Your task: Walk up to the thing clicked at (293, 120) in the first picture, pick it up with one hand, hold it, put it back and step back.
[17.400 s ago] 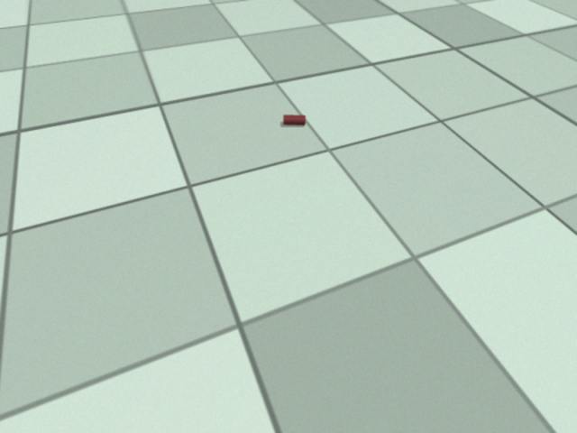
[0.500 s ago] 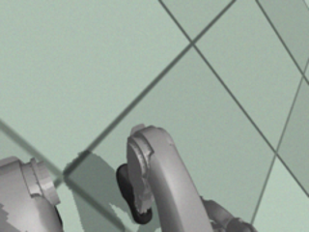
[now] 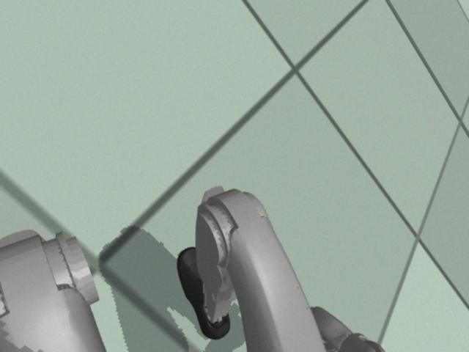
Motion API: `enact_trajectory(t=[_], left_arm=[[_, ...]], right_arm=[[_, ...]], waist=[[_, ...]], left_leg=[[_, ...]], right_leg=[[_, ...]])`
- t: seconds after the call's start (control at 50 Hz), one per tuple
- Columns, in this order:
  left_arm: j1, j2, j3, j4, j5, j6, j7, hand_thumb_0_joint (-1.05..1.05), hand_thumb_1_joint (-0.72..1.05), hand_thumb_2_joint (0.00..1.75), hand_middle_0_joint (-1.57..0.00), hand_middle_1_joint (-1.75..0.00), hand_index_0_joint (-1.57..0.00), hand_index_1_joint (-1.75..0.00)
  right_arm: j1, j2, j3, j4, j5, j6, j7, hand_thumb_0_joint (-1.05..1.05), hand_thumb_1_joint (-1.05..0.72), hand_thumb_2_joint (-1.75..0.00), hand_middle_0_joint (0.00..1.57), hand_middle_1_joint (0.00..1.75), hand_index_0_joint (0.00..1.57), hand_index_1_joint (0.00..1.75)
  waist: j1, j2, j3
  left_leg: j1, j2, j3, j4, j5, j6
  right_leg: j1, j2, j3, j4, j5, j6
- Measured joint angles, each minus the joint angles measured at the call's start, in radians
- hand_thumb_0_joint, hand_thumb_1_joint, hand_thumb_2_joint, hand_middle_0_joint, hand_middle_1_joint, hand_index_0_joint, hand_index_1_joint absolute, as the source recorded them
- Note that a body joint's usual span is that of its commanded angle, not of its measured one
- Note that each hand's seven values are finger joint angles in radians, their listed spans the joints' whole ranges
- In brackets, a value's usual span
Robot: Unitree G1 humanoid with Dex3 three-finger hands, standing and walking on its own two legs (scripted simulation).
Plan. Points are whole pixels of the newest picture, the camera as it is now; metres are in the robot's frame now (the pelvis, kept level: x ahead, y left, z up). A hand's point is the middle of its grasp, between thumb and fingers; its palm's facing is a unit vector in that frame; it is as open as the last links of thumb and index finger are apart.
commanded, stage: close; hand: left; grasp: from above
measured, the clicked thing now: out of the picture +0.42 +0.36 -0.27
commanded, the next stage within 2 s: settle in 1.20 s
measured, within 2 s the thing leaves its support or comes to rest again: leaves its support in 1.62 s
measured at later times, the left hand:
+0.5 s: hand out of the picture +0.40 +0.37 -0.24, palm faces -0.44 -0.20 -0.88, open 9.3 cm
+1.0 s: hand out of the picture +0.39 +0.36 -0.24, palm faces -0.41 -0.16 -0.90, open 8.5 cm
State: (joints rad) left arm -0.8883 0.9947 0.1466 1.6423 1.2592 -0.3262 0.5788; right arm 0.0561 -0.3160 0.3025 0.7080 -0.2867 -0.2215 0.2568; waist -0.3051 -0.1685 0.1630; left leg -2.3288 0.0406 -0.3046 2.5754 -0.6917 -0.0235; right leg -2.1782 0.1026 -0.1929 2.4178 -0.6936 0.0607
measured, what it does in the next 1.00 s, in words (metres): stands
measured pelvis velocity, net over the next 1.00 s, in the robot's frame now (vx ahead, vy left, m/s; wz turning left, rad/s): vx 0.00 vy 0.00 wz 0.00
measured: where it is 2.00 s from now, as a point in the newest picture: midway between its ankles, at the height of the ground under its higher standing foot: (151, 334)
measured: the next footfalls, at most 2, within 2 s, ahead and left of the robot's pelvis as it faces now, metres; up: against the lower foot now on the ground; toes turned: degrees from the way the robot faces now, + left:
none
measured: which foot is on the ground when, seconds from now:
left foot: down 0.00-1.00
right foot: down 0.00-1.00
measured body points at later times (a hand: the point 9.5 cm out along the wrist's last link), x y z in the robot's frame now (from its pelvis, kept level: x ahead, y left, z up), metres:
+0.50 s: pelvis +0.00 +0.00 +0.00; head +0.26 +0.14 +0.34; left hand +0.42 +0.38 -0.19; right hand +0.08 -0.26 -0.06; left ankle +0.07 +0.13 -0.26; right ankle +0.11 -0.12 -0.26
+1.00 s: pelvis +0.00 +0.00 +0.00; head +0.24 +0.15 +0.35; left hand +0.41 +0.36 -0.19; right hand +0.09 -0.25 -0.06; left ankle +0.07 +0.13 -0.26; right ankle +0.11 -0.12 -0.26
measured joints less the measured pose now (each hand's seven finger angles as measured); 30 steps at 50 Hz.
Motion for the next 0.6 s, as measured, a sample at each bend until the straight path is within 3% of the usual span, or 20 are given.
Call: enact_trajectory(t=[0.1,0.24,0.34,0.44,0.6], left_arm=[[-0.001,-0.021,-0.021,0.008,0.038,0.011,0.070,0.00,-0.03,0.70,-0.46,-0.70,-0.46,-0.70],[-0.044,-0.038,-0.046,0.050,0.026,0.088,0.116,0.00,0.06,0.59,-0.50,-0.65,-0.52,-0.63],[-0.065,-0.008,0.017,0.069,-0.003,0.122,0.092,0.00,0.12,0.55,-0.56,-0.61,-0.58,-0.59],[-0.048,0.015,0.039,0.044,-0.038,0.132,0.024,0.00,0.16,0.49,-0.60,-0.57,-0.62,-0.55],[-0.015,0.008,0.007,-0.017,-0.068,0.071,-0.045,0.00,0.25,0.44,-0.64,-0.53,-0.70,-0.52]], right_arm=[[-0.018,0.001,-0.011,0.011,-0.006,-0.004,-0.003,0.00,-0.89,-0.90,0.20,0.30,0.20,0.30],[-0.028,-0.009,-0.027,0.010,0.001,-0.035,0.005,0.00,-0.89,-0.90,0.20,0.30,0.20,0.30],[-0.016,-0.021,-0.027,-0.003,0.010,-0.056,0.014,0.00,-0.89,-0.90,0.20,0.30,0.20,0.30],[-0.001,-0.026,-0.039,0.004,0.008,-0.057,0.014,0.00,-0.89,-0.90,0.20,0.30,0.20,0.30],[0.003,-0.013,-0.031,0.016,0.010,-0.020,0.009,0.00,-0.90,-0.90,0.20,0.30,0.20,0.30]], waist=[[-0.002,0.003,-0.015],[-0.012,0.007,-0.023],[-0.025,0.002,-0.019],[-0.026,0.009,-0.006],[-0.004,0.026,0.009]], left_leg=[[-0.005,0.003,0.001,0.003,0.003,0.004],[-0.020,0.012,0.017,-0.010,0.007,0.016],[-0.022,0.010,0.014,-0.010,0.002,0.010],[-0.023,0.004,0.012,-0.007,-0.004,0.003],[-0.008,0.002,0.010,-0.011,-0.012,-0.001]], right_leg=[[-0.005,0.004,0.001,0.001,0.005,0.001],[-0.020,0.007,0.013,-0.012,0.011,0.005],[-0.027,0.005,0.011,-0.009,0.007,0.003],[-0.027,0.000,0.010,-0.001,-0.004,0.002],[-0.013,-0.003,0.007,-0.004,-0.013,-0.001]])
